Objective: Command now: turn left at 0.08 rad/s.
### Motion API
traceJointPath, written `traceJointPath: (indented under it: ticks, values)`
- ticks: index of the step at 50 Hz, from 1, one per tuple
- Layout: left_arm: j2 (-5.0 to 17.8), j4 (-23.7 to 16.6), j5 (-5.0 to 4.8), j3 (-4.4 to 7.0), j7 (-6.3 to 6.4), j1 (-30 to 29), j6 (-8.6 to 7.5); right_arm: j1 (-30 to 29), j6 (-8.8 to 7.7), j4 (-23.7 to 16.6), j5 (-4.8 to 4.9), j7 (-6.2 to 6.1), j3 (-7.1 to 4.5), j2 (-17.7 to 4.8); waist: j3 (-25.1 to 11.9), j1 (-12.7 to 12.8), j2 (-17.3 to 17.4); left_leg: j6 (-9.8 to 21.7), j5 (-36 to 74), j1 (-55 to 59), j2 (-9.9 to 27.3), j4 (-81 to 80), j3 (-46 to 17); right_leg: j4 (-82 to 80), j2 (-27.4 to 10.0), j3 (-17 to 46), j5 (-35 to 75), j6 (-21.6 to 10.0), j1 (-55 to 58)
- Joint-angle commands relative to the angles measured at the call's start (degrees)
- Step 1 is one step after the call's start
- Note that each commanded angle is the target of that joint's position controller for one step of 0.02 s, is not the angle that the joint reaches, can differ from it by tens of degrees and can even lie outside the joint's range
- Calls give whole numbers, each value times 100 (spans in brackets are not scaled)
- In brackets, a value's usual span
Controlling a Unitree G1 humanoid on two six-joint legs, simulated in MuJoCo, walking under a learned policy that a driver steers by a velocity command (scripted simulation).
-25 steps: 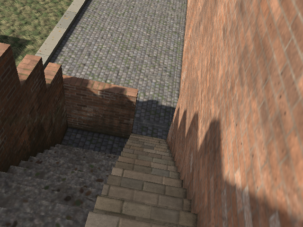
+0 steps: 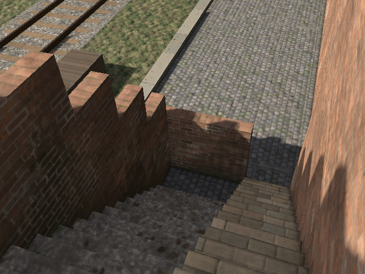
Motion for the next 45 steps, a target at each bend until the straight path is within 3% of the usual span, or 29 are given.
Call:
traceJointPath:
  ticks: [1, 2, 3, 5, 9, 10, 11, 13, 17, 18, 21, 22, 26, 27, 29, 30, 31, 32, 34, 41, 42, 45]
  values:
    - [983, -138, -11, 283, -81, 258, -195, -20, -79, -18, 18, -54, -77, -499, 125, 5, -573, 63, 814, 883, 524, -56, -270, -983, -1242, 1187, 3600, 149, -499]
    - [849, -47, 10, 245, -66, 180, -204, 19, -120, 57, 71, -37, -71, -426, 62, -155, -444, 16, 830, 661, 565, -235, -348, -979, -1176, 971, 3051, 128, -287]
    - [875, -21, -7, 298, -11, -37, -193, 73, -211, 134, 73, -56, -14, -302, 133, -216, -441, 46, 963, 546, 665, -452, -375, -981, -1083, 856, 2557, 41, -157]
    - [827, 73, 1, 334, 22, -119, -142, 164, -288, 303, 30, -73, -1, -330, 175, -237, -242, 89, 1132, 485, 686, -612, -353, -996, -1036, 740, 2085, -58, -17]
    - [702, 359, -11, 421, 20, -17, -81, 322, -314, 510, 26, -74, 19, -254, 313, -261, -165, 117, 1171, 332, 675, -856, -357, -1097, -1029, 635, 1791, -42, 219]
    - [712, 408, 7, 439, 22, -26, -75, 391, -324, 571, 23, -87, 23, -242, 368, -279, -153, 115, 1170, 275, 673, -908, -351, -1144, -1041, 638, 1806, -26, 296]
    - [677, 288, 104, 399, -2, -356, -25, 257, -332, 642, 76, -110, 15, -259, 319, -220, -81, 108, 1360, 333, 571, -891, -375, -1191, -1027, 649, 1879, -48, 299]
    - [676, 387, 78, 414, -12, -345, 4, 330, -350, 697, 58, -116, 22, -246, 199, -241, -68, 107, 1484, 506, 591, -942, -382, -1238, -1030, 588, 1766, -43, 358]
    - [801, 498, 117, 472, 32, -548, 51, 272, -303, 766, -21, -156, -15, -342, 285, -264, -93, 206, 208, 405, 329, -1012, -275, -1299, -841, 413, 488, -106, 340]
    - [808, 515, 151, 486, 22, -588, 80, 250, -311, 719, -23, -168, -38, -417, 520, -236, 14, 271, -255, 148, 225, -966, -232, -1229, -754, 351, 66, -189, 250]
    - [765, 535, 112, 522, 35, -698, 68, 59, -283, 541, -10, -165, -40, -442, 679, -202, -112, 479, -993, -251, 49, -794, -220, -923, -623, 196, -471, -378, 113]
    - [786, 512, 105, 530, 38, -796, 67, -43, -294, 513, -23, -210, -37, -401, 789, -155, -153, 491, -946, -323, -14, -647, -165, -791, -638, 190, -436, -408, -33]
    - [894, 521, 67, 570, 62, -894, -29, 69, -340, 409, -75, -211, -74, -493, 557, -244, -213, 640, -97, 30, -45, -129, -273, -314, -644, 196, 492, -483, -259]
    - [929, 576, 78, 592, 77, -735, -22, 248, -371, 472, -146, -192, -98, -570, 444, -238, -186, 657, 162, 151, -43, 38, -248, -174, -572, 196, 620, -460, -209]
    - [981, 597, 95, 613, 107, -697, -9, 428, -391, 545, -130, -171, -127, -624, 419, -291, -36, 706, 909, 327, -23, 250, -335, 100, -490, 123, 780, -427, -357]
    - [984, 589, 120, 606, 119, -679, 17, 438, -403, 586, -71, -176, -181, -689, 371, -294, 96, 712, 1207, 312, -40, 332, -311, 243, -427, 73, 832, -401, -359]
    - [952, 465, 80, 608, 125, -847, 43, 299, -420, 571, -56, -154, -210, -746, 313, -263, 117, 725, 2084, 396, 76, 426, -458, 442, -330, 58, 1028, -324, -460]
    - [847, 417, 47, 574, 153, -914, 52, 203, -420, 546, -53, -172, -222, -769, 12, -242, 230, 704, 3002, 621, 112, 560, -446, 632, -271, -5, 1150, -227, -386]
    - [877, 459, 58, 576, 188, -767, 57, 189, -388, 558, -50, -187, -260, -777, -103, -195, 147, 755, 3719, 722, 126, 819, -358, 846, -225, -22, 1374, -205, -401]
    - [990, 404, 61, 553, 182, -797, 87, -300, -280, 278, -19, -253, -251, -742, -129, -54, -162, 630, 3308, 313, -27, 1140, -123, 857, -286, 186, 2406, -278, -142]
    - [1040, 385, 22, 574, 194, -782, 106, -441, -282, 217, -45, -255, -225, -710, -97, -37, -220, 548, 2705, 37, -130, 1222, 157, 784, -285, 176, 2226, -237, -2]
    - [1109, 337, 31, 573, 175, -705, 135, -609, -325, 84, -45, -257, -165, -617, -73, 32, -373, 471, 2093, -440, -230, 1428, 329, 712, -430, 466, 2542, -353, 209]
